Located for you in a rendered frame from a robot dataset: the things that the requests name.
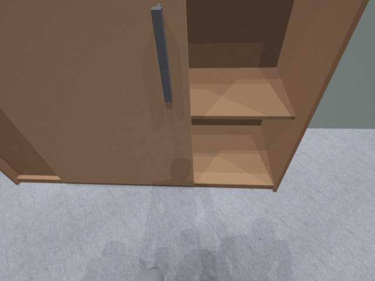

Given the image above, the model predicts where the wardrobe door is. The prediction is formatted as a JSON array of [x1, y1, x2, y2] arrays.
[[0, 109, 57, 176], [0, 0, 194, 186]]

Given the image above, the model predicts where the robot left thigh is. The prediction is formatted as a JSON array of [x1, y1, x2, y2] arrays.
[[134, 268, 168, 281]]

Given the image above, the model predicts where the handle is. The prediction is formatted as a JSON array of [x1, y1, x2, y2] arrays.
[[151, 4, 173, 102]]

